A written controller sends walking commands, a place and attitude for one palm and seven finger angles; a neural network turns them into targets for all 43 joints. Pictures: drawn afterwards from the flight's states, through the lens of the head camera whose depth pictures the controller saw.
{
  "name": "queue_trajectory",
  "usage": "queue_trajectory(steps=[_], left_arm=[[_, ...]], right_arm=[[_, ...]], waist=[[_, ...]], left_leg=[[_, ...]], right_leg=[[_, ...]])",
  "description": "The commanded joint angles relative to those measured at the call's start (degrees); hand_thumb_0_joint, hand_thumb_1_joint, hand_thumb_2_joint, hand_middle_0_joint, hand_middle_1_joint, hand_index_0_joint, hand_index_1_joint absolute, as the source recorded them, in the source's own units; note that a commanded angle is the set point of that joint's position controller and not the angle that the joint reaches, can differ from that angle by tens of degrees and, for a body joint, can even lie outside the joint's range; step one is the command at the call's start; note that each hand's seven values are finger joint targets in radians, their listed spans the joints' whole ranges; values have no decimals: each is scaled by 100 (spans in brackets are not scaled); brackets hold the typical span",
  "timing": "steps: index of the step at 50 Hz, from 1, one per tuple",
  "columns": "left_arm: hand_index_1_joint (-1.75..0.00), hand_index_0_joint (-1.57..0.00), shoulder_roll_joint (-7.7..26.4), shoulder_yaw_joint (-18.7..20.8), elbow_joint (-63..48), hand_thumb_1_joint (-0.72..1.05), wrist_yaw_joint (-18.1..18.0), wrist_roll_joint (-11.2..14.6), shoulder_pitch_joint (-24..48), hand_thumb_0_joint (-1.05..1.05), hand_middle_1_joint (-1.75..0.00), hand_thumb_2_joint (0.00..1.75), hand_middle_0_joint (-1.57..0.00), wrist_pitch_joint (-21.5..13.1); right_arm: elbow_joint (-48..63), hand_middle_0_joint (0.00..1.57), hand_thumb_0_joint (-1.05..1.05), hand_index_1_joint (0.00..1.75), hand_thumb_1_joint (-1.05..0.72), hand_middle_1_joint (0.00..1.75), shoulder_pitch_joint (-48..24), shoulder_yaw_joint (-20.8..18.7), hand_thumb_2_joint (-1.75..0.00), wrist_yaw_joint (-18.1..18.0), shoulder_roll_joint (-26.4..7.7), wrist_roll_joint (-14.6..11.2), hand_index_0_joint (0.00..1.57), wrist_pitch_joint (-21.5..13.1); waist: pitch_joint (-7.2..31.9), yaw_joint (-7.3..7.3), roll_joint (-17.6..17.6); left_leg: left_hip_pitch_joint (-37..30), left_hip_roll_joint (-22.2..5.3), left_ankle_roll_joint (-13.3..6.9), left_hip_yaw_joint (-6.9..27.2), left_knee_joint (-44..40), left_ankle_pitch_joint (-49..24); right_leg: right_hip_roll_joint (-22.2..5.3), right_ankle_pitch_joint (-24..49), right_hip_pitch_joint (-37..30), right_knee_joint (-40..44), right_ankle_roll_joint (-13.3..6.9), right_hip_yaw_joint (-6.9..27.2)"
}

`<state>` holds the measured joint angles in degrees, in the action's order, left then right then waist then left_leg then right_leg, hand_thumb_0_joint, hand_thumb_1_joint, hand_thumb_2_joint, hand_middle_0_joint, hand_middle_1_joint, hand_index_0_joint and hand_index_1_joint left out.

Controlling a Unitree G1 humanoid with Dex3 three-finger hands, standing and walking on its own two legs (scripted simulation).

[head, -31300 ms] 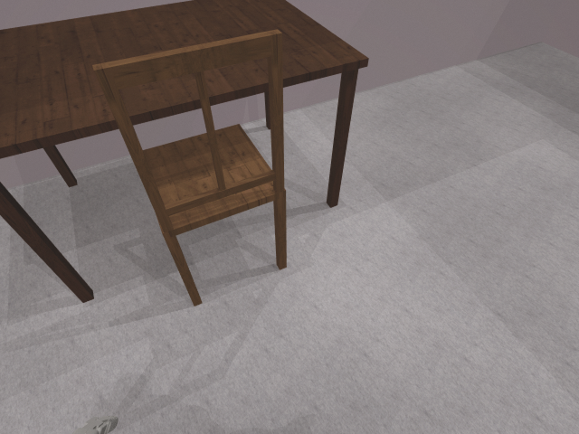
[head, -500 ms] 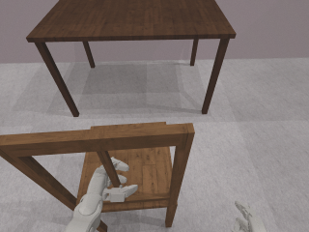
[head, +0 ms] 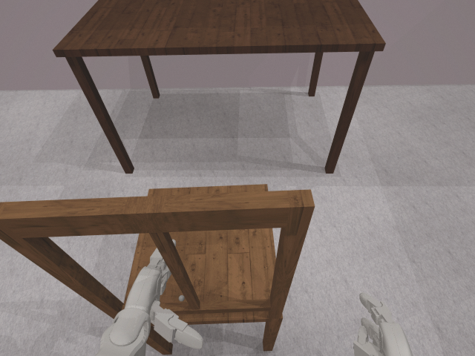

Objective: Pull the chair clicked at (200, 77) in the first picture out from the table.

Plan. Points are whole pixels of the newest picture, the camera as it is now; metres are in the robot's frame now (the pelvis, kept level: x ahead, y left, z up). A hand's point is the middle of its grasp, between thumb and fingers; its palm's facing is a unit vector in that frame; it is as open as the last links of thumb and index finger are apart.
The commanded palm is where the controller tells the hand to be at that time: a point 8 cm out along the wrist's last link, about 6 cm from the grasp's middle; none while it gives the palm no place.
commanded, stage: draw the fingers out of the gap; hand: left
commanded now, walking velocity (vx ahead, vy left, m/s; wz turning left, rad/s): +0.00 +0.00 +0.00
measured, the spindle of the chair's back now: (181, 276) +0.26 +0.11 -0.02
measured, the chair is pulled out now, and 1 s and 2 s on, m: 0.65 0.65 0.65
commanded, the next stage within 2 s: draw the hand back to the body in 0.84 s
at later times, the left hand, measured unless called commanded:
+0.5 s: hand (171, 345) +0.16 +0.11 -0.03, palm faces -0.09 -0.99 -0.14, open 17.5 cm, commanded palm +0.14 +0.16 -0.01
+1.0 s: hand out of the picture +0.11 +0.12 -0.02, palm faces -0.05 -1.00 -0.08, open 17.5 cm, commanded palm +0.08 +0.18 +0.00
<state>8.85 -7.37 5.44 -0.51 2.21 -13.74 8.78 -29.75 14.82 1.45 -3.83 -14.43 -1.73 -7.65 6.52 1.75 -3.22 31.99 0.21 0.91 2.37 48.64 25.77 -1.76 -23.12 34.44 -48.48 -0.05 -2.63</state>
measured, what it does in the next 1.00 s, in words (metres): stands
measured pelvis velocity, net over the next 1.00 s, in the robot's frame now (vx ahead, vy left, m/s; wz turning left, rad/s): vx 0.00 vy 0.02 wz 0.01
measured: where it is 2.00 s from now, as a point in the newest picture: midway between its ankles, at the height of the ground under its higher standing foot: outside the picture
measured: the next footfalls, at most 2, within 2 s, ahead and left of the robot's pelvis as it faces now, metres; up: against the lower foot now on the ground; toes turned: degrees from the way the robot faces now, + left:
none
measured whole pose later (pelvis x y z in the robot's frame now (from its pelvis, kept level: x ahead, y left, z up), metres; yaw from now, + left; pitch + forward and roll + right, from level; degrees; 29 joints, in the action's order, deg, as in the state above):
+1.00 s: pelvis +0.00 +0.02 -0.03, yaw +1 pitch +12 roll -2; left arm 9.6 -11.6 -22.8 -0.4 -0.6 -49.7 7.0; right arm -22.5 15.8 0.0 -6.4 -11.4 -2.4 -6.9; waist 10.6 0.3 -2.5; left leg 40.9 0.7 -0.3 3.2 60.2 31.2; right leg -2.3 -27.5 41.9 -57.5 1.0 -3.4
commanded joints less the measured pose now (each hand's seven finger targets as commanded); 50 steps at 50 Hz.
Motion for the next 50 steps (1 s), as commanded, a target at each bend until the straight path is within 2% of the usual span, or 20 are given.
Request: queue_trajectory(steps=[1,3,4,5,6,8,16,18,20,24,25,26,32,37,39,44,46,48,49,50], left_arm=[[0,0,334,113,-1501,-55,-67,-37,562,0,0,20,0,-288],[0,0,337,118,-1552,-55,-81,-47,536,0,0,20,0,-272],[0,0,533,461,-1259,-55,-72,-41,-307,0,0,20,0,-230],[0,0,524,429,-1408,-55,-43,-51,-619,0,0,20,0,-214],[0,0,317,160,-1715,-55,-20,-64,-673,0,0,20,0,-224],[0,0,367,143,-2002,-55,-44,-92,-879,0,0,20,0,-224],[0,0,223,-239,-2849,-55,-151,-215,-1340,0,0,20,0,-331],[0,0,316,-139,-2820,-55,-171,-243,-1531,0,0,20,0,-320],[0,0,431,-53,-2938,-55,-182,-268,-1637,0,0,20,0,-299],[0,0,342,-207,-3090,-55,-117,-283,-1885,0,0,20,0,-242],[0,0,444,-47,-3057,-55,-129,-278,-2080,0,0,20,0,-208],[0,0,297,-219,-3131,-55,-111,-271,-2240,0,0,20,0,-201],[0,0,232,-401,-3399,-55,-96,-345,-2605,0,0,20,0,-189],[0,0,314,-293,-3599,-55,-148,-426,-3205,0,0,20,0,-220],[0,0,204,-447,-3768,-55,-137,-473,-3487,0,0,20,0,-260],[0,0,334,-328,-3885,-55,-55,-469,-3827,0,0,20,0,-358],[0,0,302,-391,-4044,-55,-23,-483,-3997,0,0,20,0,-398],[0,0,298,-364,-4031,-55,24,-454,-4188,0,0,20,0,-439],[0,0,-208,-188,-4667,-55,68,388,-3621,0,0,20,0,-1143],[0,0,120,-6,-4468,-55,72,366,-3678,0,0,20,0,-1454]], right_arm=[[926,20,0,30,-90,30,-261,-273,-90,-106,-626,-1,20,-384],[932,20,0,30,-90,30,-264,-272,-90,-116,-619,8,20,-388],[968,20,0,30,-90,30,-277,-309,-90,-119,-590,10,20,-365],[1018,20,0,30,-90,30,-342,-302,-90,-109,-603,3,20,-338],[1111,20,0,30,-90,30,-356,-279,-90,-89,-549,-13,20,-338],[1172,20,0,30,-90,30,-364,-298,-90,-96,-530,-13,20,-339],[1303,20,0,30,-90,30,-303,-282,-90,-190,-504,11,20,-477],[1309,20,0,30,-90,30,-307,-284,-90,-213,-500,17,20,-462],[1326,20,0,30,-90,30,-356,-292,-90,-239,-482,11,20,-454],[1413,20,0,30,-90,30,-381,-269,-90,-258,-452,-1,20,-422],[1406,20,0,30,-90,30,-423,-288,-90,-265,-431,-14,20,-409],[1449,20,0,30,-90,30,-398,-268,-90,-254,-418,-10,20,-408],[1565,20,0,30,-90,30,-407,-290,-90,-270,-397,-25,20,-381],[1641,20,0,30,-90,30,-391,-348,-90,-281,-346,-35,20,-326],[1719,20,0,30,-90,30,-382,-359,-90,-274,-315,-47,20,-311],[1751,20,0,30,-90,30,-390,-409,-90,-322,-287,-63,20,-261],[1789,20,0,30,-90,30,-411,-413,-90,-320,-271,-59,20,-268],[1802,20,0,30,-90,30,-399,-442,-90,-332,-258,-78,20,-246],[1742,20,0,30,-90,30,-419,-397,-90,-315,-217,-74,20,-424],[1565,20,0,30,-90,30,-393,-430,-90,-321,-253,-71,20,-510]], waist=[[1046,147,460],[1049,135,461],[1013,-42,633],[1093,-123,468],[1075,-54,331],[991,-27,470],[844,97,352],[848,61,500],[810,34,416],[802,56,396],[763,-18,325],[795,2,395],[612,29,386],[752,-74,427],[778,-90,339],[697,-73,494],[726,-98,292],[693,-87,462],[565,-79,589],[641,-94,659]], left_leg=[[-382,13,-198,-129,-482,-1755],[-338,34,-201,-129,-464,-1656],[-182,32,-178,-155,-468,-1601],[-176,40,-169,-156,-496,-1730],[-217,39,-159,-174,-475,-1754],[-126,26,-171,-155,-423,-1666],[-41,60,-195,-44,-231,-1343],[67,72,-197,-27,-200,-1230],[144,78,-201,-25,-180,-1164],[214,102,-216,-28,-118,-981],[267,88,-208,-23,-145,-1016],[262,96,-210,-19,-137,-1016],[369,79,-218,10,-74,-919],[450,88,-207,7,-9,-1041],[445,97,-207,-13,24,-1130],[630,104,-235,-33,130,-924],[639,117,-231,-32,145,-965],[689,109,-239,-20,183,-968],[825,186,-188,2,381,-965],[879,156,-192,12,447,-961]], right_leg=[[-57,1728,-714,612,11,-115],[-60,1658,-700,608,21,-112],[-59,1610,-797,570,9,-128],[-70,1718,-894,549,-37,-125],[-89,1737,-829,499,-28,-137],[-77,1614,-735,493,-19,-138],[-46,1071,-265,376,-19,-205],[-34,952,-247,347,-17,-209],[-32,853,-235,339,-38,-196],[-35,658,-138,330,-17,-171],[-31,638,-177,331,-53,-174],[-32,656,-192,305,-41,-185],[-5,500,55,232,-36,-238],[21,612,23,105,-59,-244],[15,695,42,51,-55,-247],[42,523,161,44,-42,-220],[40,518,154,-7,-65,-219],[58,540,217,-14,-53,-221],[120,598,429,-112,-43,-402],[129,604,418,-180,-70,-360]])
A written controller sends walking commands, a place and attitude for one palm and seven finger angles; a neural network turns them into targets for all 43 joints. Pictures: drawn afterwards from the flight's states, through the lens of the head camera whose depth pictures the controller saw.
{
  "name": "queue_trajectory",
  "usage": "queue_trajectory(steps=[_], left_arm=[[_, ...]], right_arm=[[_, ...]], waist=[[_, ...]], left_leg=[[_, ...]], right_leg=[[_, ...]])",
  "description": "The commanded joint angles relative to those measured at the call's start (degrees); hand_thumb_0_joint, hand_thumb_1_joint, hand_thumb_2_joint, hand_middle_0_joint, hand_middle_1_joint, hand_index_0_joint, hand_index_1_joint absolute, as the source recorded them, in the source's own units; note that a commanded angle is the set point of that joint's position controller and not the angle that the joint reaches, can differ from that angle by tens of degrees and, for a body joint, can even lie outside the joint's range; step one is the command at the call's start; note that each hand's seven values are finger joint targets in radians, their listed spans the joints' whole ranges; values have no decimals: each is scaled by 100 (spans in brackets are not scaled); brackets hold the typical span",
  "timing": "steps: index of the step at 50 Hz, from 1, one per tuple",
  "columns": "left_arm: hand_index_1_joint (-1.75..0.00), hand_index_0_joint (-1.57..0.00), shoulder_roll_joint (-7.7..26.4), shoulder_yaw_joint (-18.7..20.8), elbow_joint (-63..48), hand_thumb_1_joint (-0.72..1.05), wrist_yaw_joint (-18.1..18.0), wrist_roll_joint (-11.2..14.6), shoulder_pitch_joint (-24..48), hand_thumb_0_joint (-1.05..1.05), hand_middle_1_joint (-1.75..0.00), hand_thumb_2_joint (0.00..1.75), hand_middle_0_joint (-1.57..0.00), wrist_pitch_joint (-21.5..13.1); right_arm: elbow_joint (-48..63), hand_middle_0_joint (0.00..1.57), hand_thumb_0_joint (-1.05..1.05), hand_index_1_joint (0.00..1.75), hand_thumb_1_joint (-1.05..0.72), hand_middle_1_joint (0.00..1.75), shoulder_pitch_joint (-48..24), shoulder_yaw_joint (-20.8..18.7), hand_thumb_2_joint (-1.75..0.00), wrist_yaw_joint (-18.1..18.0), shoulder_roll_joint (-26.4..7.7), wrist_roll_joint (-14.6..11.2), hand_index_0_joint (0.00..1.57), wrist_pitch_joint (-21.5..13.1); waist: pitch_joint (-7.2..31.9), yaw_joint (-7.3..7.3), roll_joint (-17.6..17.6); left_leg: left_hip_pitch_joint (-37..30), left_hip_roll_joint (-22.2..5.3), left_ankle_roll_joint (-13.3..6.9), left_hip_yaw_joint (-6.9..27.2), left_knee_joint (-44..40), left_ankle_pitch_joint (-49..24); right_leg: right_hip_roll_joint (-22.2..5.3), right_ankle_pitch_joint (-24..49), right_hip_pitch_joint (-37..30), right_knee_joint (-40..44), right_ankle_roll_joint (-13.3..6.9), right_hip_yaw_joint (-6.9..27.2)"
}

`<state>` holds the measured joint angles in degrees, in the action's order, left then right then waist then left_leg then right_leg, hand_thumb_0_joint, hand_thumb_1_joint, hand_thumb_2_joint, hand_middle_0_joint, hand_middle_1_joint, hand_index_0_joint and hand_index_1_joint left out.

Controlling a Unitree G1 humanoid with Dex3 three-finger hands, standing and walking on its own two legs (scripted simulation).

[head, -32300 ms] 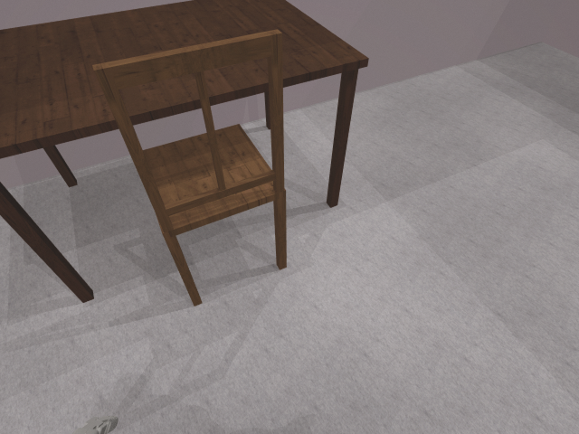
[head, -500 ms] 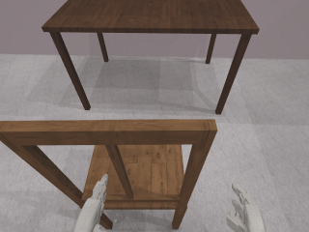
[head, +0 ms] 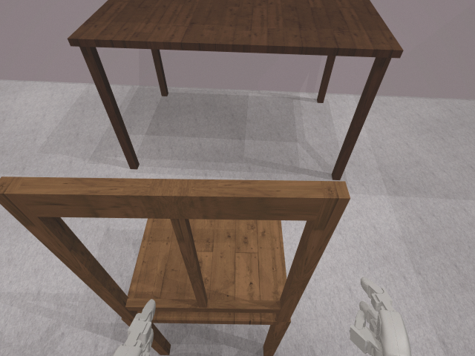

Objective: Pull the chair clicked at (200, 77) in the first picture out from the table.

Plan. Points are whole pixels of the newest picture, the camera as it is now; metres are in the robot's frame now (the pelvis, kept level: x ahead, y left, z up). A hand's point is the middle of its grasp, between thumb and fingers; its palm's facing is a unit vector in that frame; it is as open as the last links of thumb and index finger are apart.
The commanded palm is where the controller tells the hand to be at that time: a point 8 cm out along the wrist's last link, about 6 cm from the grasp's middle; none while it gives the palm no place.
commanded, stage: draw the hand back to the body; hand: left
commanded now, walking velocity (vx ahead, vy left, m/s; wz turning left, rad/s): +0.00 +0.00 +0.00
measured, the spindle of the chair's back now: (193, 270) +0.27 +0.09 +0.01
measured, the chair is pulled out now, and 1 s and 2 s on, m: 0.65 0.65 0.64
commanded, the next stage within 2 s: step back with the hand held close in 1.54 s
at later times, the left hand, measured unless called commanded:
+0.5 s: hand (107, 337) +0.14 +0.16 +0.10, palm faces +0.05 -0.99 -0.14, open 17.3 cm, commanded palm +0.10 +0.22 +0.12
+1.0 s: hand (42, 306) +0.16 +0.23 +0.15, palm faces +0.29 -0.82 -0.49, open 10.1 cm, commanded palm +0.14 +0.27 +0.22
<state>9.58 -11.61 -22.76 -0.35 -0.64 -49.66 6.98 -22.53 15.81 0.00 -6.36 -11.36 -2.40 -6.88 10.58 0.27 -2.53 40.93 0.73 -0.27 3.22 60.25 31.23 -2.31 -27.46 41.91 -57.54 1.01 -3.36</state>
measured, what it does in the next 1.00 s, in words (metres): rises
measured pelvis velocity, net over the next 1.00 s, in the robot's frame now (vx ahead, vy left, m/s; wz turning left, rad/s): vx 0.01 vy -0.01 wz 0.01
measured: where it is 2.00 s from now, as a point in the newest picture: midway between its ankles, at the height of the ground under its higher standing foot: outside the picture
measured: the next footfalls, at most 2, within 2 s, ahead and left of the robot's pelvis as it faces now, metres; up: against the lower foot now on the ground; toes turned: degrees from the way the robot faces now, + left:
none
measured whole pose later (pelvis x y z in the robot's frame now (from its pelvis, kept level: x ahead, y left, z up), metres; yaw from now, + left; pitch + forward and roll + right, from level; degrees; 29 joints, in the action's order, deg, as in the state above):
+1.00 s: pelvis +0.01 -0.01 +0.06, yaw +1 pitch -2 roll -1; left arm 22.1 9.4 -24.3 -7.9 2.2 -38.4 3.3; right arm -35.5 11.7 2.5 -7.5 -12.3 -1.1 -12.4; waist -0.3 -4.3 -5.0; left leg 10.5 -0.6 0.9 3.7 33.7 20.8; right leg -1.0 -17.7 11.5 -31.8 0.0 -4.3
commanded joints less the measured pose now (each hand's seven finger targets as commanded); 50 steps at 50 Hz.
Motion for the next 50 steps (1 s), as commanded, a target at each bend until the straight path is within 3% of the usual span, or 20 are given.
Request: queue_trajectory(steps=[1,3,6,9,12,14,15,16,20,23,24,25,26,28,31,35,37,45,47,50], left_arm=[[0,0,36,539,-1724,-55,83,761,-207,0,0,20,0,-1528],[0,0,103,640,-1765,-55,137,822,-199,0,0,20,0,-1977],[0,0,23,585,-1633,-55,309,827,-343,0,0,20,0,-2622],[0,0,267,697,-1451,-55,643,803,-129,0,0,20,0,-3255],[0,0,465,1095,-1436,-55,864,936,-494,0,0,20,0,-2981],[0,0,612,1395,-1729,-55,847,1114,-330,0,0,20,0,-2642],[0,0,761,1629,-1818,-55,787,1188,-255,0,0,20,0,-2506],[0,0,657,1559,-2026,-55,757,1259,-94,0,0,20,0,-2437],[-2,-1,807,1863,-2015,-48,700,1464,305,0,-2,24,-1,-2376],[-4,-2,796,1901,-1810,-37,873,1511,432,0,-4,29,-2,-2355],[-5,-3,1835,2420,-1795,-33,4,576,73,0,-5,31,-3,-1735],[-5,-4,1438,2289,-1864,-30,-358,473,6,0,-5,32,-4,-1429],[-6,-4,1134,2000,-2007,-26,-528,385,38,0,-6,34,-4,-1271],[-8,-5,1109,1899,-2002,-19,-728,309,226,0,-8,37,-5,-1071],[-10,-7,1409,2185,-1963,-8,-935,241,670,0,-10,43,-7,-982],[-13,-8,1889,2731,-2004,7,-1073,235,1241,0,-13,50,-8,-994],[-14,-10,1827,2782,-1971,14,-1091,234,1355,0,-14,53,-10,-1036],[-20,-13,2274,3417,-2138,43,-1157,301,2092,0,-20,67,-13,-1104],[-22,-15,2245,3462,-2101,50,-1158,304,2180,0,-22,71,-15,-1133],[-24,-16,2410,3679,-2081,61,-1153,324,2568,0,-24,76,-16,-1175]], right_arm=[[816,20,0,30,-90,30,-460,-314,-90,-49,-585,-3,20,-652],[715,20,0,30,-90,30,-431,-329,-90,31,-548,-17,20,-718],[592,20,0,30,-90,30,-554,-382,-90,186,-528,-18,20,-726],[526,20,0,30,-90,30,-733,-436,-90,341,-519,-6,20,-670],[734,20,0,30,-90,30,-849,-448,-90,347,-513,-113,20,-462],[828,20,0,30,-90,30,-869,-414,-90,258,-487,-167,20,-349],[829,20,0,30,-90,30,-904,-394,-90,202,-484,-187,20,-319],[851,20,0,30,-90,30,-847,-343,-90,167,-459,-197,20,-326],[650,20,0,30,-90,30,-795,-292,-90,33,-479,-208,20,-500],[506,20,0,30,-90,30,-756,-246,-90,18,-514,-227,20,-684],[553,20,0,30,-90,30,-624,-222,-90,-123,-463,-51,20,-485],[566,20,0,30,-90,30,-665,-152,-90,-143,-379,-55,20,-444],[544,20,0,30,-90,30,-593,-108,-90,-155,-376,-37,20,-383],[462,20,0,30,-90,30,-685,-88,-90,-190,-418,-3,20,-300],[351,20,0,30,-90,30,-756,-27,-90,-245,-482,29,20,-336],[174,20,0,30,-90,30,-849,8,-90,-292,-531,46,20,-443],[75,20,0,30,-90,30,-846,30,-90,-289,-507,64,20,-546],[-317,20,0,30,-90,30,-1059,47,-90,-197,-586,116,20,-866],[-385,20,0,30,-90,30,-1053,36,-90,-179,-596,135,20,-927],[-502,20,0,30,-90,30,-1142,25,-90,-138,-649,137,20,-1004]], waist=[[402,-2,385],[466,-33,-10],[454,-60,17],[391,-19,232],[485,-153,128],[574,-173,215],[610,-227,86],[541,-164,19],[361,-82,310],[226,-35,211],[443,-479,-165],[54,-328,-278],[-70,-266,-255],[-290,-217,-89],[-522,-205,41],[-678,-263,-194],[-715,-263,-333],[-607,-324,-554],[-598,-319,-342],[-625,-328,-302]], left_leg=[[-97,112,-44,-71,-708,-1589],[-150,105,10,-70,-659,-1692],[-23,64,39,-49,-552,-1785],[339,16,4,-33,-340,-1549],[244,4,-21,-92,-590,-1218],[141,-1,-43,-66,-740,-1057],[77,6,-49,-60,-792,-1076],[-50,3,-49,-46,-866,-1070],[-234,-43,-76,36,-990,-1188],[-458,-55,-53,46,-1165,-1204],[-668,-255,26,33,-1593,-1204],[-714,-195,56,14,-1717,-1088],[-875,-208,44,4,-1774,-1192],[-1138,-251,11,-2,-1908,-1341],[-1469,-243,11,24,-2236,-1375],[-1927,-227,22,-14,-2604,-1509],[-2217,-218,35,-27,-2767,-1694],[-2845,-190,47,-58,-3197,-2232],[-3021,-211,30,-80,-3271,-2373],[-3106,-203,18,-77,-3336,-2486]], right_leg=[[182,1034,-325,639,-181,-303],[171,1040,-247,530,-197,-285],[170,1062,-106,328,-209,-297],[141,960,79,149,-199,-211],[135,665,-284,354,-205,-152],[147,496,-486,518,-180,-153],[156,473,-597,585,-195,-139],[165,449,-570,658,-177,-189],[190,550,-701,985,-144,-190],[172,568,-793,1156,-128,-216],[-24,572,-1441,1417,-305,119],[-32,514,-1478,1599,-296,32],[-39,579,-1511,1630,-285,-23],[-37,745,-1635,1837,-265,-71],[-29,786,-1923,2181,-261,-76],[-46,962,-2322,2632,-279,-10],[-60,1195,-2469,2718,-274,-30],[-61,1844,-3152,3115,-270,45],[-61,2008,-3195,3159,-243,35],[-59,2175,-3329,3251,-239,90]])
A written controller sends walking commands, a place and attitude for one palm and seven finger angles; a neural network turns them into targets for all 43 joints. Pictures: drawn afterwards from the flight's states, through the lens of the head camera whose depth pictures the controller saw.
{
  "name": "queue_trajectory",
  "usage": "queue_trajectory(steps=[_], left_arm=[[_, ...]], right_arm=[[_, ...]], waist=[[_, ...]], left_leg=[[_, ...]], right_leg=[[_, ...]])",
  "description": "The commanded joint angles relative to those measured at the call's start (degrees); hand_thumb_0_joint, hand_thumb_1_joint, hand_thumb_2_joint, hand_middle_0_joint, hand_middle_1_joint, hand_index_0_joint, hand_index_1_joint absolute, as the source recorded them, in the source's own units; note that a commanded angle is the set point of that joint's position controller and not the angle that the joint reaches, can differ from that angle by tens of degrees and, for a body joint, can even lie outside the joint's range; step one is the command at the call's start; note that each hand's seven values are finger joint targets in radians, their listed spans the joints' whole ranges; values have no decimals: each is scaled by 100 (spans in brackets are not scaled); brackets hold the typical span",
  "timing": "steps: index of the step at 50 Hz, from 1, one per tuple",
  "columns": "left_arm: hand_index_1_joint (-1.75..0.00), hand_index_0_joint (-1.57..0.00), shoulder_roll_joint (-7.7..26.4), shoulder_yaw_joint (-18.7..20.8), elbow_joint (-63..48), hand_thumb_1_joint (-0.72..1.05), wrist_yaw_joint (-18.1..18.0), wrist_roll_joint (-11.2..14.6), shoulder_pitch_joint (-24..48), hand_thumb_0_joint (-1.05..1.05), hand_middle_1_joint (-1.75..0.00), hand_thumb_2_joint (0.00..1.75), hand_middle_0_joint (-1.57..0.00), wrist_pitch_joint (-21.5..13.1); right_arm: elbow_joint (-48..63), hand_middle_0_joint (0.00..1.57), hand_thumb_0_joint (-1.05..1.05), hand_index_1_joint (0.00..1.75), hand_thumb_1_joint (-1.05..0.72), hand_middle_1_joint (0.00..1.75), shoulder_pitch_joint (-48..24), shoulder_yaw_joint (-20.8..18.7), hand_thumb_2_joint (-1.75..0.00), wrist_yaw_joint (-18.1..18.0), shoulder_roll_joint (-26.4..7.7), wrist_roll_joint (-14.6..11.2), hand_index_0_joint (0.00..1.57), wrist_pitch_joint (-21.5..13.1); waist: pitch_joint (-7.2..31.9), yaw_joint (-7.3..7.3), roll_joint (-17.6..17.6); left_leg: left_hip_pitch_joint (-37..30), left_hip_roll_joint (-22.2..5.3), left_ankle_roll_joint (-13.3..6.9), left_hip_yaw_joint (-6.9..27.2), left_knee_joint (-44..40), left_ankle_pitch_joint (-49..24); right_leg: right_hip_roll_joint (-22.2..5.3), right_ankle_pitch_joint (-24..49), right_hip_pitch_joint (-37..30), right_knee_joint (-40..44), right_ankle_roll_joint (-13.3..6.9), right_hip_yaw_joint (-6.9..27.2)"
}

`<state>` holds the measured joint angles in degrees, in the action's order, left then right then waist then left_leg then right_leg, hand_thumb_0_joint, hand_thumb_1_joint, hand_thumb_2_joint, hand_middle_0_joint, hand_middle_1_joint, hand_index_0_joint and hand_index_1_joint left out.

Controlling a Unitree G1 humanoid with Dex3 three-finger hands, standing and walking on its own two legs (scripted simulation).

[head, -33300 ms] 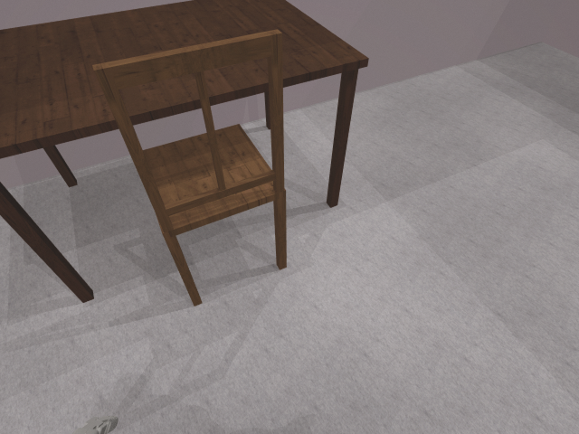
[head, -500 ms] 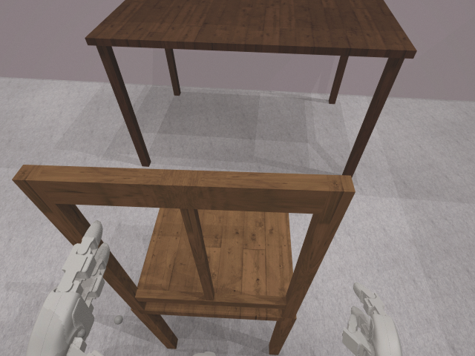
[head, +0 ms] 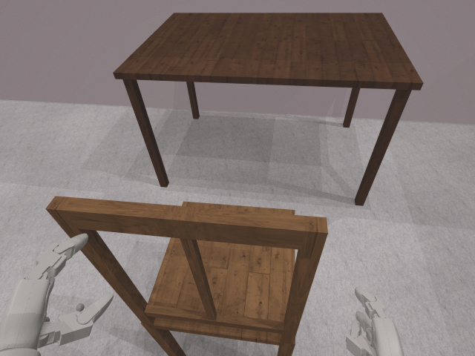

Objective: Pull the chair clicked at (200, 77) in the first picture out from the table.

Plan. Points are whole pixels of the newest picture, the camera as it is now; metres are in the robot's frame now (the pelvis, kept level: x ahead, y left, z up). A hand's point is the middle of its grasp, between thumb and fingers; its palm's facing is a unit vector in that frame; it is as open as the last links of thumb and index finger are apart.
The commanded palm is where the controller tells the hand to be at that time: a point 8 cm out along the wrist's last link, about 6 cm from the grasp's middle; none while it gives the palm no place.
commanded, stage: draw the hand back to the body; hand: left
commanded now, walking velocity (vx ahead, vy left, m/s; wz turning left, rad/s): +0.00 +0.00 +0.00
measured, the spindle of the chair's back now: (202, 284) +0.26 +0.11 -0.05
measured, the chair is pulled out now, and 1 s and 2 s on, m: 0.65 0.64 0.64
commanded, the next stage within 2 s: step back with the hand held close in 0.54 s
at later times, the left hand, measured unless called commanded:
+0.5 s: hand (68, 247) +0.20 +0.25 +0.17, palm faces +0.44 -0.79 -0.43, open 7.4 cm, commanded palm +0.14 +0.29 +0.18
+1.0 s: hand (59, 251) +0.20 +0.27 +0.15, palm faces +0.30 -0.79 -0.54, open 7.4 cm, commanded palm +0.14 +0.31 +0.18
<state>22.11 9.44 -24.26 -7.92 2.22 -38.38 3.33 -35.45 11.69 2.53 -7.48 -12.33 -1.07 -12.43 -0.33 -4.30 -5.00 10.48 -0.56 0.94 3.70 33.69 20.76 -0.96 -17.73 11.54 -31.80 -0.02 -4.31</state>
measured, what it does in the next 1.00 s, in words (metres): stands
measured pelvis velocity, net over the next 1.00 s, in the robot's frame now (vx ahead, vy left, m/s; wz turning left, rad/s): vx -0.02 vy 0.02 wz -0.06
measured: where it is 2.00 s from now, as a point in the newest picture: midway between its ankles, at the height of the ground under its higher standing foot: outside the picture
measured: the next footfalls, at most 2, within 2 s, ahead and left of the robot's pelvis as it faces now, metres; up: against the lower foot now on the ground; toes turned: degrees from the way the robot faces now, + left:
none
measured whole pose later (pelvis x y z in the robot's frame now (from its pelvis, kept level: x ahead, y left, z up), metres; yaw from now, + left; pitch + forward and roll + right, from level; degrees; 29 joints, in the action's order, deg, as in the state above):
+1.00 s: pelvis -0.02 +0.02 +0.01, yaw -3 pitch +0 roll +0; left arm 23.5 22.4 -27.4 -8.0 2.1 -33.7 -7.9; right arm -34.5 8.1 -1.3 -4.6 -12.4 -0.9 -2.9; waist -3.8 0.3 -1.4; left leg 12.4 0.5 -0.6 -0.3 27.4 15.4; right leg -1.9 -11.7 15.2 -26.5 1.6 -0.4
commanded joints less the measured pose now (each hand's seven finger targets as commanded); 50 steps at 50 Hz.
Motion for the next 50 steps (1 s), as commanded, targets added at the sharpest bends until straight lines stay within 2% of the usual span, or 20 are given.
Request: queue_trajectory(steps=[1,8,11,13,15,17,23,25,27,32,33,34,35,36,38,40,44,45,48,50], left_arm=[[-25,-16,1142,1577,-1924,65,-391,19,1501,0,-25,78,-16,-841],[-30,-20,1315,1870,-1650,90,-339,51,2180,0,-30,90,-20,-975],[-30,-20,899,1618,-1264,90,-252,81,1959,0,-30,90,-20,-948],[-30,-20,791,1625,-970,90,-220,96,1709,0,-30,90,-20,-964],[-30,-20,720,1671,-655,90,-176,110,1454,0,-30,90,-20,-944],[-30,-20,679,1676,-556,90,-140,135,1316,0,-30,90,-20,-983],[-30,-20,942,1883,-1073,90,-120,132,1332,0,-30,90,-20,-1114],[-30,-20,1031,1937,-1174,90,-128,121,1422,0,-30,90,-20,-1105],[-30,-20,863,1816,-1000,90,-135,118,1324,0,-30,90,-20,-1115],[-30,-20,796,1728,-915,90,-130,113,1370,0,-30,90,-20,-1125],[-30,-20,768,1577,-999,90,-121,94,1721,0,-30,90,-20,-1132],[-30,-20,1695,2512,-1428,90,-145,141,2600,0,-30,90,-20,-1433],[-30,-20,1776,2542,-1249,90,-121,70,2763,0,-30,90,-20,-1537],[-30,-20,1236,2265,-754,90,-86,85,1973,0,-30,90,-20,-1526],[-30,-20,788,1902,-727,90,-28,71,1171,0,-30,90,-20,-1512],[-30,-20,813,1977,-837,90,-56,55,753,0,-30,90,-20,-1493],[-30,-20,1057,2221,-1284,90,-151,9,458,0,-30,90,-20,-1465],[-30,-20,1182,2308,-1441,90,-181,8,493,0,-30,90,-20,-1481],[-30,-20,1199,2346,-1668,90,-221,25,406,0,-30,90,-20,-1511],[-30,-20,1312,2429,-1830,90,-248,36,496,0,-30,90,-20,-1532]], right_arm=[[763,20,0,30,-90,30,-700,-220,-90,-16,-548,13,20,-474],[601,20,0,30,-90,30,-809,-264,-90,61,-622,40,20,-505],[572,20,0,30,-90,30,-884,-266,-90,115,-583,27,20,-471],[557,20,0,30,-90,30,-909,-328,-90,155,-597,32,20,-387],[545,20,0,30,-90,30,-964,-370,-90,185,-581,6,20,-281],[582,20,0,30,-90,30,-954,-390,-90,207,-553,-1,20,-156],[704,20,0,30,-90,30,-975,-402,-90,204,-518,-10,20,-70],[691,20,0,30,-90,30,-996,-407,-90,184,-532,-16,20,-86],[675,20,0,30,-90,30,-966,-413,-90,170,-518,-27,20,-84],[639,20,0,30,-90,30,-950,-439,-90,150,-561,-28,20,-77],[649,20,0,30,-90,30,-941,-419,-90,149,-607,-15,20,-85],[753,20,0,30,-90,30,-760,-469,-90,187,-760,-48,20,58],[664,20,0,30,-90,30,-708,-457,-90,191,-700,-40,20,123],[649,20,0,30,-90,30,-765,-484,-90,198,-663,-21,20,162],[758,20,0,30,-90,30,-794,-510,-90,262,-740,14,20,296],[819,20,0,30,-90,30,-865,-559,-90,285,-740,16,20,420],[990,20,0,30,-90,30,-915,-596,-90,268,-641,16,20,622],[981,20,0,30,-90,30,-936,-613,-90,253,-666,8,20,626],[1049,20,0,30,-90,30,-876,-599,-90,207,-598,15,20,650],[1018,20,0,30,-90,30,-874,-608,-90,190,-613,30,20,610]], waist=[[595,127,-161],[516,102,25],[262,114,64],[252,79,393],[178,54,243],[97,40,551],[415,10,233],[408,28,-41],[266,47,199],[213,80,252],[272,124,261],[-342,275,407],[-351,327,438],[-253,343,680],[228,341,450],[613,336,239],[1047,343,534],[1121,366,308],[1145,353,210],[1108,352,-188]], left_leg=[[-180,-70,-118,-164,-710,-1484],[-392,-102,-156,-181,-869,-1644],[-336,-104,-158,-210,-941,-1639],[-320,-136,-171,-233,-982,-1641],[-223,-132,-165,-294,-997,-1633],[-155,-166,-175,-290,-1048,-1658],[-255,-167,-175,-336,-1061,-1737],[-276,-168,-160,-341,-1062,-1671],[-290,-190,-165,-329,-1090,-1593],[-294,-190,-189,-340,-1076,-1490],[-336,-168,-211,-344,-1084,-1475],[65,-229,-298,-247,-901,-894],[107,-192,-284,-157,-824,-599],[9,-201,-280,-155,-769,-689],[-73,-270,-274,-146,-866,-1230],[-34,-384,-272,-109,-1006,-1900],[-7,-536,-240,-38,-931,-2953],[0,-555,-245,-16,-947,-3051],[121,-664,-248,60,-927,-3300],[198,-742,-277,139,-1014,-3303]], right_leg=[[-225,1247,-357,676,-109,166],[-260,1449,-476,806,-64,180],[-254,1443,-471,870,-53,166],[-242,1455,-494,868,-36,152],[-252,1472,-539,914,-42,201],[-243,1495,-542,905,-26,177],[-251,1573,-692,945,-42,229],[-249,1471,-663,1006,-63,276],[-227,1329,-537,1019,-53,230],[-231,1188,-468,1082,-46,255],[-239,1178,-465,1087,-34,261],[-497,1228,159,1504,-72,1092],[-636,966,265,1620,-146,1201],[-673,1025,234,1597,-166,1177],[-670,1671,-130,1239,-152,977],[-610,2291,-516,894,-88,744],[-556,2993,-734,546,-33,576],[-555,3018,-777,456,-46,578],[-490,2825,-706,277,-17,487],[-437,2383,-609,154,-15,473]])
